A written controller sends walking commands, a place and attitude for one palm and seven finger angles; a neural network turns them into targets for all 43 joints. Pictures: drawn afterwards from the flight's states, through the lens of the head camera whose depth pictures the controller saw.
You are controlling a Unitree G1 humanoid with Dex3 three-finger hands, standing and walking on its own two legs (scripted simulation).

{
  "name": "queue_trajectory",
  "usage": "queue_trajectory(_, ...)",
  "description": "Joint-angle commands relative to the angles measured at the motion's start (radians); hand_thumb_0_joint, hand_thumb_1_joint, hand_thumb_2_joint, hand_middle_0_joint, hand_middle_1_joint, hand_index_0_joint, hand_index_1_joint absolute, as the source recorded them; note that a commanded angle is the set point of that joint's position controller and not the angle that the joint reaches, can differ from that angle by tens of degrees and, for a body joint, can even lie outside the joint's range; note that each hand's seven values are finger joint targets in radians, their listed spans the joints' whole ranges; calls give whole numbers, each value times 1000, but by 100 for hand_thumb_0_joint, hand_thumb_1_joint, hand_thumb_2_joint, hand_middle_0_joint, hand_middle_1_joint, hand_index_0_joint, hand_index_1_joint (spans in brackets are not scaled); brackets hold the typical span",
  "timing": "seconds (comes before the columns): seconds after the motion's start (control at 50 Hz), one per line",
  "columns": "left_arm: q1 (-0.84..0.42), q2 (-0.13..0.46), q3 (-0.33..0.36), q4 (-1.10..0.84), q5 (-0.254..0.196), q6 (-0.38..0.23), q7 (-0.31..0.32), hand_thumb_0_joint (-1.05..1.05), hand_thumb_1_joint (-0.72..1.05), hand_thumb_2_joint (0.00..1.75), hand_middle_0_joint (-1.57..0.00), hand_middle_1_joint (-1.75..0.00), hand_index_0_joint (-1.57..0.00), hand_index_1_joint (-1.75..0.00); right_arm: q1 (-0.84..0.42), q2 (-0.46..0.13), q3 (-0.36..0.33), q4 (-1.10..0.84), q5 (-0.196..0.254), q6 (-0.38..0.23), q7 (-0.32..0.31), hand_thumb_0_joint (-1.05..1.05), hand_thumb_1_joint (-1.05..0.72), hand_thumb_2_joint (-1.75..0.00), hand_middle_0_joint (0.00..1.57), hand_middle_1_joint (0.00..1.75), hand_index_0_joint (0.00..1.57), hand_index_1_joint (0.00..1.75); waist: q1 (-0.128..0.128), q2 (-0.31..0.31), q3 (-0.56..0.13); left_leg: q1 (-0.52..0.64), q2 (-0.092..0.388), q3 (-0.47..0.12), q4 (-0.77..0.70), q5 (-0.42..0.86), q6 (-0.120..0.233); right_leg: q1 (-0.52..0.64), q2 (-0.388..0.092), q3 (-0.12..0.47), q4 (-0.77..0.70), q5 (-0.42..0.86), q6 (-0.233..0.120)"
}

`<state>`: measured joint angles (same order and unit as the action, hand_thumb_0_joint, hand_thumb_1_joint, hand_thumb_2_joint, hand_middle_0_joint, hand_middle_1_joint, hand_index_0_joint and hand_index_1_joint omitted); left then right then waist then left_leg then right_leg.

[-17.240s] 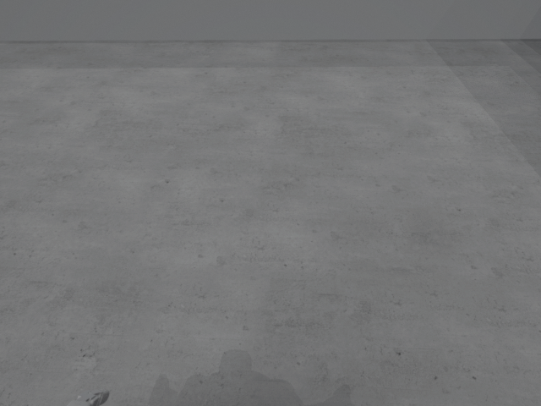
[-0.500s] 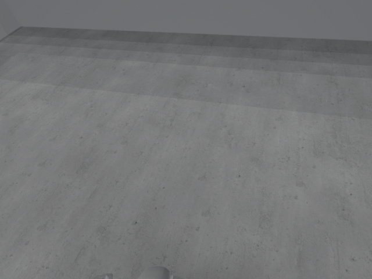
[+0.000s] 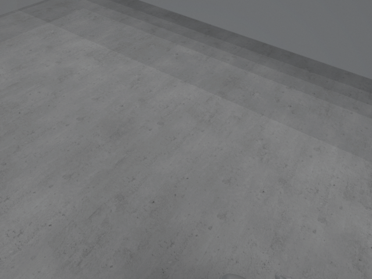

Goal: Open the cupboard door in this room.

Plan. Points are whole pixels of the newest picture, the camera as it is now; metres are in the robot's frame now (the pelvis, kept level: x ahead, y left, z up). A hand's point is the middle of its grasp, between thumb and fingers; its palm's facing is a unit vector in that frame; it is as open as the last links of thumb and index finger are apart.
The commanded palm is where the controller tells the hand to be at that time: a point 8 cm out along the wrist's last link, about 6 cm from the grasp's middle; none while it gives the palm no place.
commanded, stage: turn or walk to find it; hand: left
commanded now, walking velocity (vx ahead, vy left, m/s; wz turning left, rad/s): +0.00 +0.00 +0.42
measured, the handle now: out of the picture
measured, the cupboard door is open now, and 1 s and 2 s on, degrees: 0 0 0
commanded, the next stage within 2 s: none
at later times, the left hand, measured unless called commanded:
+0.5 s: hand out of the picture +0.03 +0.14 -0.15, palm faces +0.21 -0.94 -0.28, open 7.4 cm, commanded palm none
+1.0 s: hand out of the picture -0.11 +0.19 -0.18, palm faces +0.47 -0.85 -0.25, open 7.4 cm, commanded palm none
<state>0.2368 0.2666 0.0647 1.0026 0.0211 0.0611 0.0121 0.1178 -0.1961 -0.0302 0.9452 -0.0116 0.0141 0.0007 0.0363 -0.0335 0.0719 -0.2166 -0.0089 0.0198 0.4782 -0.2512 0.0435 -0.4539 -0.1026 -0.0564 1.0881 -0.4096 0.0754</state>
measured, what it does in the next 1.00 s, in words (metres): steps on the spot, turning left: right foot, then left foot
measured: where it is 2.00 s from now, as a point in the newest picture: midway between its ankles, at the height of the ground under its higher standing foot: outside the picture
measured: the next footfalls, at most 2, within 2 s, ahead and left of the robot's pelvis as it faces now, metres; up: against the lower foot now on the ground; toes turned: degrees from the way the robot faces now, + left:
right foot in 0.32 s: +0.04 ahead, -0.15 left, +0.00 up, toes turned +4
left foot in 0.82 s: -0.06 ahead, +0.08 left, +0.00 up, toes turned +26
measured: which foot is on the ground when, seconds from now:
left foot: down 0.00-0.32, up 0.34-0.80, down 0.82-1.00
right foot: up 0.00-0.30, down 0.32-0.82, up 0.84-1.00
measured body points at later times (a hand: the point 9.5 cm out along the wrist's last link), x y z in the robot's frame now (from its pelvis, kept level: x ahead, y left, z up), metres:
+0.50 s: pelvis -0.02 -0.06 +0.00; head +0.02 -0.10 +0.45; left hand +0.02 +0.18 -0.12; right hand +0.05 -0.31 -0.17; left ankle -0.07 +0.09 -0.65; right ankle +0.00 -0.15 -0.74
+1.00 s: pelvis -0.05 -0.02 +0.00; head -0.02 +0.02 +0.45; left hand -0.14 +0.23 -0.16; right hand +0.16 -0.19 -0.13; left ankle -0.10 +0.07 -0.74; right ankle -0.01 -0.17 -0.67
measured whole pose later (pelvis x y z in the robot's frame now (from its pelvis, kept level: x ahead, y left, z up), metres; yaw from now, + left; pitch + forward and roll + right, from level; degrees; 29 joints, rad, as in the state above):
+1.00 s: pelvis -0.05 -0.02 +0.00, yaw +26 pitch +0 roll -1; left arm 0.23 0.27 0.06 1.00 0.02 0.06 0.01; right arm 0.11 -0.20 -0.03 0.95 -0.01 0.01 0.00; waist 0.03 -0.03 0.07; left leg -0.21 0.00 0.00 0.48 -0.27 0.03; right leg -0.45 -0.10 -0.06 1.06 -0.43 0.08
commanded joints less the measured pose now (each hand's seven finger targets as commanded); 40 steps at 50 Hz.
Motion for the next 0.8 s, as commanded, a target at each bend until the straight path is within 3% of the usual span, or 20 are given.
queue_trajectory(0.0, -16, 66, 13, -79, -3, -25, 2, 0, 90, 90, -20, -30, -20, -30, 70, -196, -53, -42, -2, -13, -18, 0, -90, -90, 20, 30, 20, 30, -42, 159, -82, 118, 235, -222, -172, 410, 109, -79, -5, 38, 2, 38, 19)
queue_trajectory(0.12, -97, 38, 6, -127, -10, -29, 7, 0, 90, 90, -20, -30, -20, -30, 113, -202, -68, -37, -12, -2, -16, 0, -90, -90, 20, 30, 20, 30, -70, 180, -81, 92, 243, -321, -148, 371, 138, -21, 27, 38, -182, -37, 12)
queue_trajectory(0.2, -69, 28, 4, -133, -15, -38, 8, 0, 90, 90, -20, -30, -20, -30, 97, -201, -75, -43, -16, 4, -14, 0, -90, -90, 20, 30, 20, 30, -54, 201, -104, 29, 209, -364, -112, 392, 124, 115, 72, 18, -385, -12, -8)
queue_trajectory(0.24, -1, 40, 6, -116, -17, -49, 11, 0, 90, 90, -20, -30, -20, -30, 83, -192, -77, -45, -9, 6, -12, 0, -90, -90, 20, 30, 20, 30, -18, 172, -129, -37, 175, -359, -51, 359, 92, 258, 78, 10, -580, 129, -15)
queue_trajectory(0.26, 41, 58, 11, -109, -14, -59, 15, 0, 90, 90, -20, -30, -20, -30, 83, -169, -76, -49, -4, 5, -9, 0, -90, -90, 20, 30, 20, 30, 2, 121, -150, -106, 131, -329, 8, 258, 49, 371, 39, 32, -723, 216, -21)
queue_trajectory(0.28, 55, 134, 25, -109, 0, -70, 22, 0, 90, 90, -20, -30, -20, -30, 104, -110, -67, -60, 6, 3, -2, 0, -90, -90, 20, 30, 20, 30, 3, -93, -159, -281, 25, -207, 164, 12, -21, 503, -160, 220, -797, 213, -79)
queue_trajectory(0.3, 52, 190, 32, -122, 6, -69, 22, 0, 90, 90, -20, -30, -20, -30, 88, -87, -65, -86, 1, 4, -1, 0, -90, -90, 20, 30, 20, 30, 12, -236, -115, -372, -74, -88, 370, -315, -67, 442, -357, 385, -818, 324, -188)
queue_trajectory(0.32, 28, 171, 38, -134, -6, -72, 24, 0, 90, 90, -20, -30, -20, -30, 85, -128, -77, -75, -12, 24, -5, 0, -90, -90, 20, 30, 20, 30, 8, -235, -96, -350, -28, -141, 533, -331, -63, 310, -371, 385, -839, 286, -229)
queue_trajectory(0.34, -28, 146, 36, -146, -6, -65, 29, 0, 90, 90, -20, -30, -20, -30, 86, -131, -83, -63, -10, 35, -3, 0, -90, -90, 20, 30, 20, 30, -21, -174, -50, -344, -14, -138, 645, -285, -61, 240, -340, 355, -846, 227, -235)
queue_trajectory(0.36, -80, 113, 25, -158, -6, -65, 26, 0, 90, 90, -20, -30, -20, -30, 106, -126, -82, -34, -12, 40, 4, 0, -90, -90, 20, 30, 20, 30, -48, -99, -14, -345, 6, -129, 713, -210, -67, 216, -274, 250, -829, 223, -214)
queue_trajectory(0.38, -104, 83, 15, -163, -6, -68, 23, 0, 90, 90, -20, -30, -20, -30, 130, -113, -79, -18, -14, 42, 10, 0, -90, -90, 20, 30, 20, 30, -66, -80, 0, -343, 13, -107, 745, -151, -77, 209, -224, 161, -808, 268, -190)
queue_trajectory(0.4, -95, 70, 11, -164, -6, -73, 22, 0, 90, 90, -20, -30, -20, -30, 146, -105, -75, -9, -14, 44, 13, 0, -90, -90, 20, 30, 20, 30, -66, -104, -10, -340, 15, -93, 759, -116, -86, 222, -199, 115, -799, 315, -176)
queue_trajectory(0.44, -59, 61, 10, -147, -5, -78, 22, 0, 90, 90, -20, -30, -20, -30, 151, -105, -73, -1, -12, 44, 13, 0, -90, -90, 20, 30, 20, 30, -56, -131, -31, -349, 22, -84, 755, -88, -102, 273, -189, 81, -789, 385, -170)
queue_trajectory(0.5, -7, 79, 16, -129, -2, -79, 23, 0, 90, 90, -20, -30, -20, -30, 112, -107, -68, -3, -12, 46, 11, 0, -90, -90, 20, 30, 20, 30, -33, -131, -34, -347, 41, -67, 706, -114, -117, 313, -221, 74, -781, 414, -193)
queue_trajectory(0.64, 78, 129, 28, -80, 9, -70, 18, 0, 90, 90, -20, -30, -20, -30, 1, -86, -42, -27, 1, 31, 9, 0, -90, -90, 20, 30, 20, 30, 18, -157, -74, -242, 36, 12, 391, -226, -107, 399, -251, 40, -712, 624, -221)
queue_trajectory(0.68, 76, 148, 35, -75, 11, -65, 18, 0, 90, 90, -20, -30, -20, -30, -1, -87, -36, -32, 5, 23, 7, 0, -90, -90, 20, 30, 20, 30, 19, -184, -102, -196, 33, 35, 296, -231, -96, 415, -262, 29, -680, 659, -227)
queue_trajectory(0.72, 57, 157, 35, -68, 8, -61, 17, 0, 90, 90, -20, -30, -20, -30, 29, -94, -36, -30, 6, 15, 5, 0, -90, -90, 20, 30, 20, 30, -5, -174, -116, -107, 24, 61, 158, -158, -86, 382, -261, 4, -635, 642, -198)
queue_trajectory(0.74, 45, 151, 35, -63, 4, -59, 16, 0, 90, 90, -20, -30, -20, -30, 52, -99, -36, -24, 6, 11, 6, 0, -90, -90, 20, 30, 20, 30, -22, -155, -123, -29, 24, 63, 43, -68, -79, 345, -241, -25, -588, 598, -164)
queue_trajectory(0.76, 39, 139, 34, -69, -5, -52, 14, 0, 90, 90, -20, -30, -20, -30, 93, -131, -43, -16, 3, 1, 8, 0, -90, -90, 20, 30, 20, 30, -53, -76, -145, 106, 53, 38, -91, 76, -65, 252, -215, -70, -496, 501, -114)
queue_trajectory(0.78, 57, 87, 28, -91, -11, -44, 10, 0, 90, 90, -20, -30, -20, -30, 122, -228, -63, -20, -6, -9, 6, 0, -90, -90, 20, 30, 20, 30, -66, 176, -178, 255, 258, -224, -142, 310, 13, 47, -99, -134, -311, 179, -40)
